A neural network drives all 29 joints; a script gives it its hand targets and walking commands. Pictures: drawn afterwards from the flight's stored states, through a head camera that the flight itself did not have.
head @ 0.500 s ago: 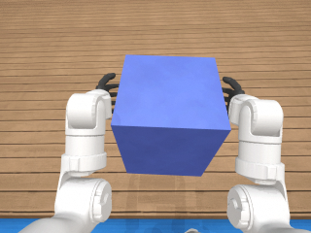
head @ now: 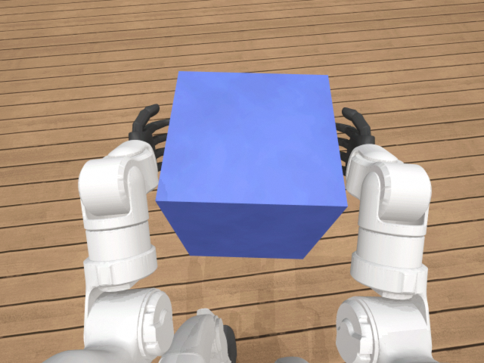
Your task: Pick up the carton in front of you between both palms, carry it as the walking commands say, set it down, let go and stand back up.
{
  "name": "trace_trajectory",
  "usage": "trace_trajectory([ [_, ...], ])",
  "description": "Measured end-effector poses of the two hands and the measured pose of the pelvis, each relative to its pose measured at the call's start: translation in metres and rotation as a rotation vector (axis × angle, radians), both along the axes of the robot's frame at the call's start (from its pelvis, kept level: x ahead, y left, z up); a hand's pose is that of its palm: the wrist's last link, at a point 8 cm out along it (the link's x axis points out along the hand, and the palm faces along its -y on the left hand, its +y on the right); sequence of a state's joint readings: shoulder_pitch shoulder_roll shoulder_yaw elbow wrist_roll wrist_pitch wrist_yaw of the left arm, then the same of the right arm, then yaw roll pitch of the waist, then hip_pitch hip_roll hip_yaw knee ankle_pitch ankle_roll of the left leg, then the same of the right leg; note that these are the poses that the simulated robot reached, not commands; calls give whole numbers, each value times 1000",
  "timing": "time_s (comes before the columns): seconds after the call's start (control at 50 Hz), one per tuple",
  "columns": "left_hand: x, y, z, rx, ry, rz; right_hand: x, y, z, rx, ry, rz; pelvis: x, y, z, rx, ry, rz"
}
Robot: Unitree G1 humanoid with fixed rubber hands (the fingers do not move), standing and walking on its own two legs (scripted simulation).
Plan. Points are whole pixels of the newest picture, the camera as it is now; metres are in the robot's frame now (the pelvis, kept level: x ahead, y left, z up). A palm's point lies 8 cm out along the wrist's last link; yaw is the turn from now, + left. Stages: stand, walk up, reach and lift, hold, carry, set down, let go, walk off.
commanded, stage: carry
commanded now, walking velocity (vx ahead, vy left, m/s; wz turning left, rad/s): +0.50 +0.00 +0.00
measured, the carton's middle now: (249, 178) +0.39 -0.01 +0.06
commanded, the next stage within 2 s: none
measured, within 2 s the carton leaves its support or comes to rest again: neither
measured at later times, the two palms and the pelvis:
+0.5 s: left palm out of the picture +0.70 +0.14 +0.24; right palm out of the picture +0.72 -0.16 +0.24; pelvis +0.33 -0.03 +0.06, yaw +1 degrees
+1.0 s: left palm out of the picture +0.94 +0.17 +0.14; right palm out of the picture +0.93 -0.13 +0.14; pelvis +0.63 +0.02 +0.07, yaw -1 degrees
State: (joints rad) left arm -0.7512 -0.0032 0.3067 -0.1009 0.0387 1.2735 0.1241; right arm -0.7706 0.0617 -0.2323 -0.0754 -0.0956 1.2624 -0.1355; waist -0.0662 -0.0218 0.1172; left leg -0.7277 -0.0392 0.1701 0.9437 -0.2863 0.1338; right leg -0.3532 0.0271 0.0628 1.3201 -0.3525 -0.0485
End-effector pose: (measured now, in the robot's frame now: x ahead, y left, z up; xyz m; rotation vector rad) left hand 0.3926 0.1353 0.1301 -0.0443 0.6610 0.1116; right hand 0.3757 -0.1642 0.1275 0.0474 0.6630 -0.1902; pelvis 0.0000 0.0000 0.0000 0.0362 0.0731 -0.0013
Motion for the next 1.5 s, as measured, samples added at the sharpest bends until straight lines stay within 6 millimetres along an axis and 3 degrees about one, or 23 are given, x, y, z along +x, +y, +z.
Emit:
trace_trajectory([
  [0.08, 54, -16, 25, 3, 40, -46, 36, -14, 21, 21, 39, -60, 46, 10, 36, -22, 3, -10],
  [0.18, 121, -27, 72, -12, -22, -72, 97, -24, 71, 23, -24, -98, 110, 12, 65, -60, 9, -18],
  [0.28, 187, -22, 112, -11, -91, -47, 177, -21, 121, -2, -91, -53, 182, 0, 71, -59, 14, -2],
  [0.36, 237, -13, 128, 21, -94, -5, 245, -13, 136, -21, -92, 23, 247, -14, 60, -44, 2, 7],
  [0.44, 280, -3, 125, 72, -47, 44, 309, -2, 127, -20, -47, 108, 302, -28, 47, -43, -12, 22],
  [0.62, 356, 14, 85, 50, 146, 116, 405, 15, 88, 9, 145, 147, 389, -37, 73, -13, 17, 41],
  [0.76, 433, 15, 54, 34, 156, 106, 472, 15, 54, 34, 156, 99, 473, -20, 79, -13, 29, 40],
  [0.88, 504, 30, 23, 3, 89, 89, 529, 29, 26, 34, 89, 50, 564, 6, 60, -21, 17, 23],
  [0.96, 534, 37, 8, -27, 110, 77, 550, 37, 12, 39, 108, 6, 609, 15, 66, -22, 26, -1],
  [1.04, 559, 34, 12, -51, 108, 74, 570, 33, 19, 31, 104, -12, 655, 20, 79, -49, 27, -10],
  [1.12, 597, 28, 30, -21, 45, 36, 607, 27, 39, 12, 43, -3, 704, 17, 83, -58, 22, -5],
  [1.22, 653, 18, 47, 1, -14, 44, 667, 17, 51, 14, -14, 23, 776, 3, 76, -51, 1, 0],
  [1.32, 717, 1, 39, 31, -28, 62, 738, 1, 35, 40, -29, 47, 849, -16, 53, -55, -31, 26],
  [1.42, 752, -1, 22, 42, 100, 91, 782, -1, 17, 52, 99, 73, 886, -25, 66, -37, -23, 49],
  [1.5, 777, 4, 24, 37, 110, 109, 811, 4, 19, 48, 110, 91, 912, -25, 76, -26, -17, 47],
])
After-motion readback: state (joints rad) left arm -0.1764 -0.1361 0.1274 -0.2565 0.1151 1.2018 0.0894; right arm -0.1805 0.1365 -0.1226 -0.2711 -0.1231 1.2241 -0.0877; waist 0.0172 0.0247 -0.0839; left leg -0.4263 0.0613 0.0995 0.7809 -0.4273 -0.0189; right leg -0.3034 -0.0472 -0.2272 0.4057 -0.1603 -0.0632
